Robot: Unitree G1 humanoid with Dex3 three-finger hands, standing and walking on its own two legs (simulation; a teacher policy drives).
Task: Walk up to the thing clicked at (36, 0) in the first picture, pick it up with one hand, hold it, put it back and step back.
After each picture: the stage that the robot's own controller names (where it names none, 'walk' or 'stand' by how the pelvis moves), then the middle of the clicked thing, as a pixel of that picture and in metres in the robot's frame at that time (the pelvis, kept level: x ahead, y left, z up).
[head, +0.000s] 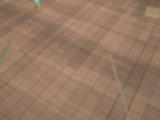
stand; (37, 4) +2.21 +0.74 -0.72
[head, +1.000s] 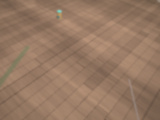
walk; (59, 14) +2.13 +0.34 -0.69
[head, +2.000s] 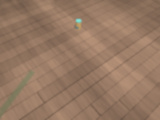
walk; (78, 24) +1.52 +0.14 -0.69
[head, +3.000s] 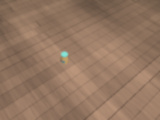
walk; (64, 58) +1.04 +0.20 -0.70
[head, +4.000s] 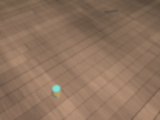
walk; (56, 92) +0.71 +0.19 -0.70
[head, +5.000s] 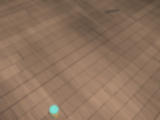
stand; (54, 112) +0.48 +0.17 -0.71
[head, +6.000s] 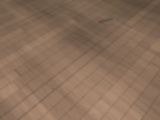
stand; out of the picture +0.43 +0.22 -0.72
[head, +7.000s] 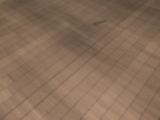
stand; out of the picture +0.40 +0.24 -0.72
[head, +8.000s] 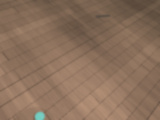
walk; (39, 119) +0.43 +0.20 -0.70
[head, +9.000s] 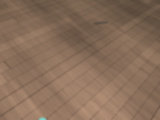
walk; out of the picture +0.44 +0.19 -0.70
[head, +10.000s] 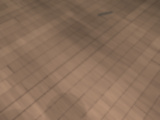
stand; out of the picture +0.35 +0.20 -0.69
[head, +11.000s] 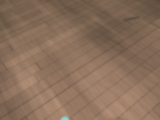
walk; out of the picture +0.44 +0.22 -0.72
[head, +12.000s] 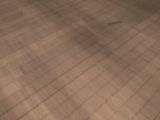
stand; out of the picture +0.41 +0.20 -0.70
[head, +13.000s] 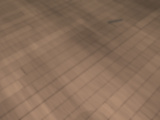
stand; out of the picture +0.41 +0.22 -0.72
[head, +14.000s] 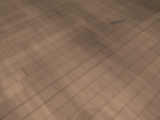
stand; out of the picture +0.40 +0.21 -0.72
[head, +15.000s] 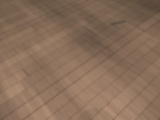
stand; out of the picture +0.39 +0.21 -0.72
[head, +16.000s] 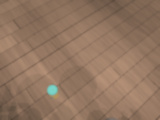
go down; (53, 92) +0.45 +0.18 -0.57
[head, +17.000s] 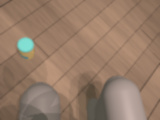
go down; (26, 49) +0.51 +0.20 -0.31
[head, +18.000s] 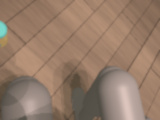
close in; out of the picture +0.51 +0.21 -0.27
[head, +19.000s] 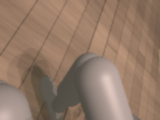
close; out of the picture +0.50 +0.25 -0.25
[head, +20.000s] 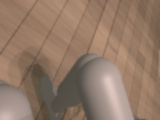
lift; out of the picture +0.49 +0.25 -0.25
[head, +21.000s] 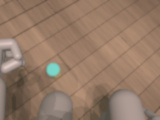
lift; (54, 71) +0.46 +0.14 -0.37
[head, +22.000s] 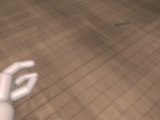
lift; out of the picture +0.39 +0.13 -0.67
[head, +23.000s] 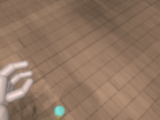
stand; (59, 112) +0.39 +0.14 -0.64
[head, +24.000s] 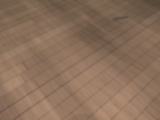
stand; out of the picture +0.37 +0.15 -0.66
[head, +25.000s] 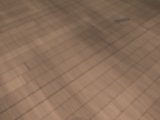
stand; out of the picture +0.38 +0.13 -0.66
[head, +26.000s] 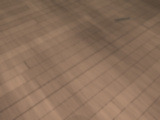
stand; out of the picture +0.38 +0.13 -0.66
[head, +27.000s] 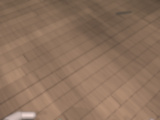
hold; out of the picture +0.39 +0.14 -0.65
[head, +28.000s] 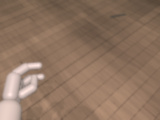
hold; out of the picture +0.37 +0.15 -0.68
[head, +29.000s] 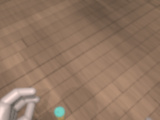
stand; (60, 113) +0.39 +0.14 -0.62
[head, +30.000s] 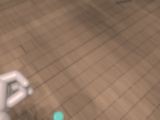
crouch; (58, 118) +0.39 +0.14 -0.64
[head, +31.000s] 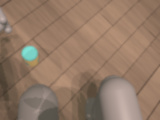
crouch; (31, 56) +0.48 +0.15 -0.33
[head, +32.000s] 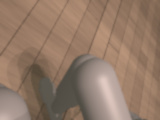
lower; out of the picture +0.46 +0.21 -0.26
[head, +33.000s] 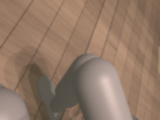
lower; out of the picture +0.46 +0.22 -0.25
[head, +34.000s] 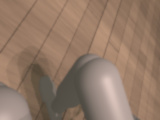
lower; out of the picture +0.46 +0.22 -0.25
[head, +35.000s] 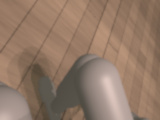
lower; out of the picture +0.46 +0.22 -0.25
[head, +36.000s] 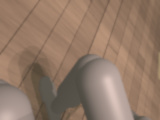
loosen; out of the picture +0.46 +0.22 -0.25
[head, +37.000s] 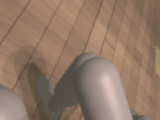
withdraw; out of the picture +0.39 +0.16 -0.27
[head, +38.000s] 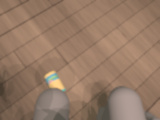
walk; (54, 83) +0.38 +0.12 -0.40
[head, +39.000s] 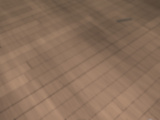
stand; out of the picture +0.27 +0.15 -0.69
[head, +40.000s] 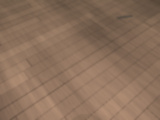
stand; out of the picture +0.24 +0.21 -0.69
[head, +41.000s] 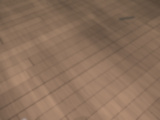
stand; out of the picture +0.21 +0.27 -0.69
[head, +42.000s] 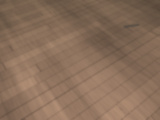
stand; out of the picture +0.18 +0.34 -0.75
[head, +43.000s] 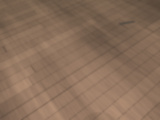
stand; out of the picture +0.10 +0.43 -0.75
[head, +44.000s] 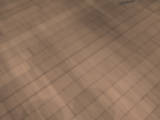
walk; out of the picture +0.07 +0.51 -0.74
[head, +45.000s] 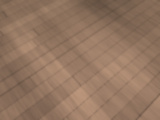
walk; out of the picture +0.23 +0.52 -0.73
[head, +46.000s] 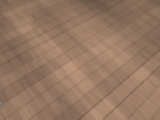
walk; out of the picture +0.52 +0.66 -0.73
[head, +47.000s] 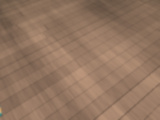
stand; out of the picture +0.53 +0.73 -0.73
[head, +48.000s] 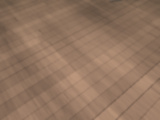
stand; out of the picture +0.47 +0.83 -0.75
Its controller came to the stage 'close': yes
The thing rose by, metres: 0.01
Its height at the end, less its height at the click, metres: -0.02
